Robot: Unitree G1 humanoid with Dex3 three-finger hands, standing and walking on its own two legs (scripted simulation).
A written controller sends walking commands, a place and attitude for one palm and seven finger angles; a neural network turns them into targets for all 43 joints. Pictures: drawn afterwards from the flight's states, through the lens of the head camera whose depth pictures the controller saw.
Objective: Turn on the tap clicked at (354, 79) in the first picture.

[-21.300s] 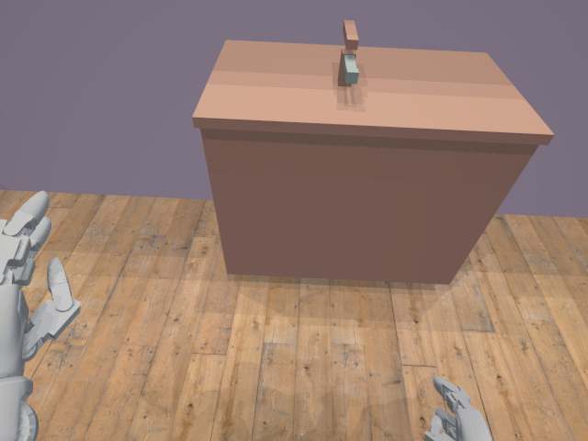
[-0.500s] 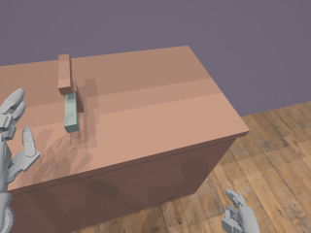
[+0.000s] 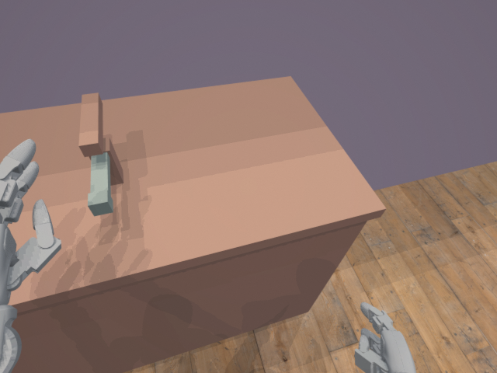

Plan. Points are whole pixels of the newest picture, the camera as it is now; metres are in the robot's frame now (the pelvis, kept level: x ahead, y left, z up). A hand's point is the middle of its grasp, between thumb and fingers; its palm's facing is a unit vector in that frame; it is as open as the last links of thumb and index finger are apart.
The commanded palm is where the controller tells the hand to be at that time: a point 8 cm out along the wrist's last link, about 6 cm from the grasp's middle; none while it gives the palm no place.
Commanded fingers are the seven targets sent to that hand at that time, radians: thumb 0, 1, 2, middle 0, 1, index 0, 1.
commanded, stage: shuffle to correct the standing spot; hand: left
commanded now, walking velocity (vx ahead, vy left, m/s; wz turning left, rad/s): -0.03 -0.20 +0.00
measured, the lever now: (100, 203) +0.33 +0.27 +0.09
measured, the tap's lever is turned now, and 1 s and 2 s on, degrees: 0 0 0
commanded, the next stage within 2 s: come to a stop and stand still in 0.56 s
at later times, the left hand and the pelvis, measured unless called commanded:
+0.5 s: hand (115, 250) +0.22 +0.18 +0.16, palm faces +0.32 -0.86 -0.40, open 7.4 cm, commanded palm +0.16 +0.22 +0.17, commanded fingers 0.00 0.90 0.90 -0.20 -0.30 -0.20 -0.30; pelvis +0.00 -0.06 -0.01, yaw -1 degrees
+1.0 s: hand (61, 218) +0.24 +0.24 +0.19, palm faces +0.47 -0.77 -0.44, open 7.4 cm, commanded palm +0.15 +0.23 +0.17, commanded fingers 0.00 0.90 0.90 -0.20 -0.30 -0.20 -0.30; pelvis -0.01 -0.04 -0.01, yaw -1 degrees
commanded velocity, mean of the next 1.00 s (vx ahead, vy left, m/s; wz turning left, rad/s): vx -0.02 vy -0.12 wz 0.00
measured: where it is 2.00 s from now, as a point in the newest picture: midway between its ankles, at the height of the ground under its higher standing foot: outside the picture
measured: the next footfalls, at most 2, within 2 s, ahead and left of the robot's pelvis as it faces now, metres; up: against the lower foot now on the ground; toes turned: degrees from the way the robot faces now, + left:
none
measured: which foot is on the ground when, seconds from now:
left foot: down 0.00-1.00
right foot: down 0.00-1.00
